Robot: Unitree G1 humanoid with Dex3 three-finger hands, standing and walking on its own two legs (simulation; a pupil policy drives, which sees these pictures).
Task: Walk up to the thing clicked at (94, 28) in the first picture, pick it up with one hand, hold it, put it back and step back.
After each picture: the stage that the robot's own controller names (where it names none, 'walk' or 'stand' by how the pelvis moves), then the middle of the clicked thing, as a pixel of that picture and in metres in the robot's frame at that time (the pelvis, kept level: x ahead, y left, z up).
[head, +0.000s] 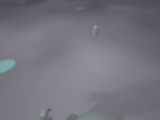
stand; (94, 30) +2.27 -0.04 -0.65
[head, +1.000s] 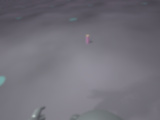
walk; (87, 39) +2.12 +0.26 -0.63
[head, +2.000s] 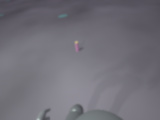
walk; (77, 46) +1.48 +0.44 -0.64
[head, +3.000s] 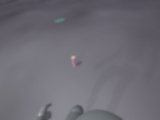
walk; (74, 61) +1.03 +0.39 -0.65
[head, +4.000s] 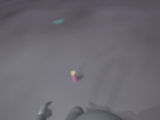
walk; (74, 76) +0.67 +0.31 -0.64
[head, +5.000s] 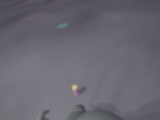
walk; (75, 91) +0.46 +0.28 -0.65
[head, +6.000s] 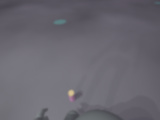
stand; (71, 96) +0.38 +0.22 -0.64
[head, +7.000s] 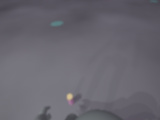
stand; (70, 99) +0.34 +0.23 -0.65
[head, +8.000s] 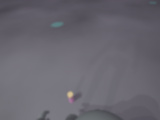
stand; (71, 97) +0.38 +0.23 -0.66
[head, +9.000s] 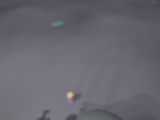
stand; (70, 98) +0.36 +0.23 -0.66
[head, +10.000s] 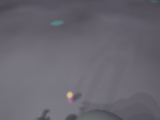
stand; (70, 98) +0.36 +0.23 -0.66
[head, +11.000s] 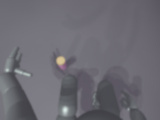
go down; (62, 64) +0.41 +0.25 -0.35
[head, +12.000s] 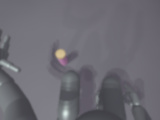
go down; (62, 58) +0.43 +0.27 -0.26
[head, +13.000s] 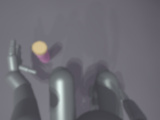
close in; (43, 54) +0.40 +0.30 -0.16
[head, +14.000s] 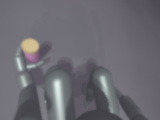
close; (32, 53) +0.40 +0.31 -0.16
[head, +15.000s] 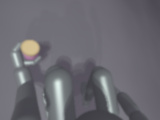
lift; (31, 54) +0.38 +0.31 -0.16
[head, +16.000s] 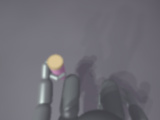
lift; (58, 70) +0.31 +0.23 -0.03
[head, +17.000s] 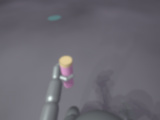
hold; (67, 73) +0.32 +0.17 +0.04
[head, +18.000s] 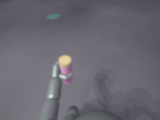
hold; (66, 71) +0.34 +0.17 +0.03
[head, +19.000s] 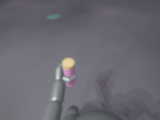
crouch; (69, 74) +0.33 +0.15 +0.02
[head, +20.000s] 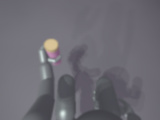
crouch; (54, 54) +0.44 +0.24 -0.06
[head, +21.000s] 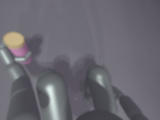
lower; (21, 51) +0.42 +0.32 -0.16
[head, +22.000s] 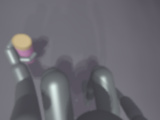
lower; (26, 51) +0.41 +0.32 -0.16
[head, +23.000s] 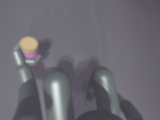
lower; (31, 53) +0.39 +0.31 -0.16
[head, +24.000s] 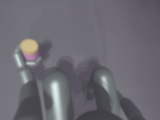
lower; (32, 55) +0.39 +0.30 -0.16
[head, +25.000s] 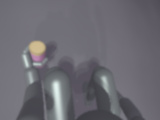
loosen; (38, 56) +0.39 +0.28 -0.16
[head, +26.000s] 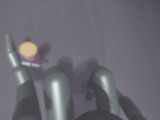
withdraw; (32, 56) +0.39 +0.30 -0.16
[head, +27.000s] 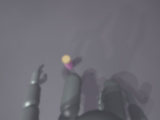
walk; (68, 63) +0.43 +0.25 -0.32
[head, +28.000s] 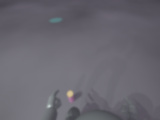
stand; (71, 97) +0.36 +0.21 -0.59
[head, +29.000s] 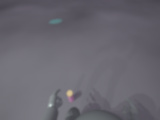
stand; (70, 96) +0.37 +0.23 -0.60
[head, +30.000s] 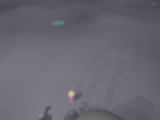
stand; (72, 97) +0.38 +0.21 -0.63
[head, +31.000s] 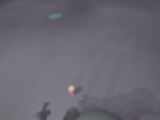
walk; (72, 91) +0.39 +0.22 -0.64
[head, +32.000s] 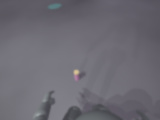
walk; (76, 75) +0.56 +0.18 -0.63
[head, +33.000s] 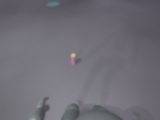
walk; (73, 59) +0.86 +0.27 -0.64
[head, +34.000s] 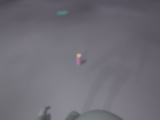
stand; (79, 60) +0.99 +0.23 -0.64
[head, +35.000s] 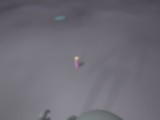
stand; (76, 62) +1.00 +0.26 -0.66
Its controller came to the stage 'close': yes
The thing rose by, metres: 0.67
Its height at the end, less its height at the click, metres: +0.00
